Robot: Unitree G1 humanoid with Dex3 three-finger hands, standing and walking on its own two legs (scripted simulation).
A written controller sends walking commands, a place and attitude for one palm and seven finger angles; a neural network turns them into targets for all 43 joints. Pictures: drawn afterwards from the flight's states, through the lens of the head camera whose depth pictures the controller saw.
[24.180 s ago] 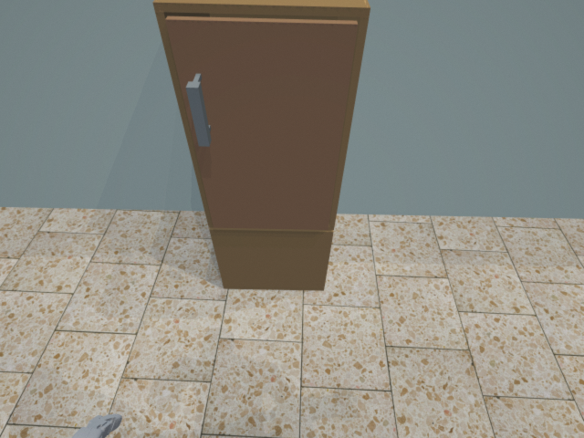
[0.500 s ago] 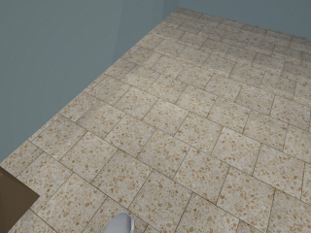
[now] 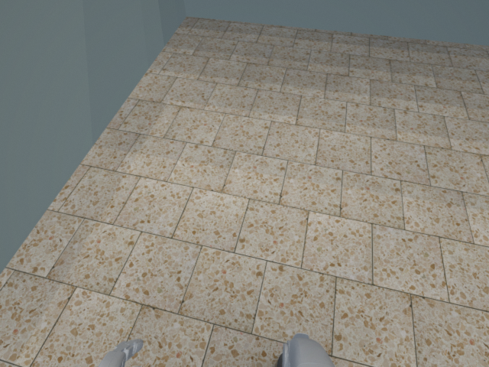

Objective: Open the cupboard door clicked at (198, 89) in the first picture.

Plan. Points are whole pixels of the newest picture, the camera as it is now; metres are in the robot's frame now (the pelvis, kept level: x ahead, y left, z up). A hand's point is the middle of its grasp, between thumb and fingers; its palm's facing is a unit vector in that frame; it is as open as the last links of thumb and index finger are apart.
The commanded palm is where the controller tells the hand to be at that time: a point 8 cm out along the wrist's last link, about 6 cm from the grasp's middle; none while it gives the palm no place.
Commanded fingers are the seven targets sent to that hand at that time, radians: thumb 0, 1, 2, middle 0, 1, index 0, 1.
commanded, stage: walk to a spot facing it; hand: left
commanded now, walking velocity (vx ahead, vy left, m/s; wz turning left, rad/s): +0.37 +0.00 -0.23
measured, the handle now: out of the picture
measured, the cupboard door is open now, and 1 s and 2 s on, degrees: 51 51 51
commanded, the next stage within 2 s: turn to face it in 0.60 s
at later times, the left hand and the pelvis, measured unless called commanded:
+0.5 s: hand (192, 325) +0.22 +0.11 -0.17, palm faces +0.05 -0.98 -0.20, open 7.2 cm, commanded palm none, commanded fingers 0.00 0.90 0.90 -0.20 -0.30 -0.20 -0.30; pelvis +0.25 -0.06 +0.00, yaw -1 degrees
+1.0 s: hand (189, 186) +0.55 +0.16 -0.16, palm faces +0.12 -0.96 -0.24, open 7.3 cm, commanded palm none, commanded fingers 0.00 0.90 0.90 -0.20 -0.30 -0.20 -0.30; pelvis +0.47 -0.05 +0.00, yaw +7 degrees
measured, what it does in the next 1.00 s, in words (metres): walks ahead: right foot, then left foot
